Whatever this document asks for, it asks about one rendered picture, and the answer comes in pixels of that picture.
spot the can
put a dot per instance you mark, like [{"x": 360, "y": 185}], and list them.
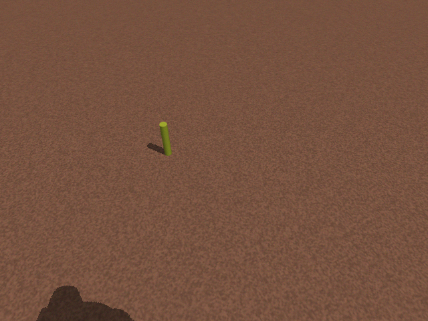
[{"x": 165, "y": 137}]

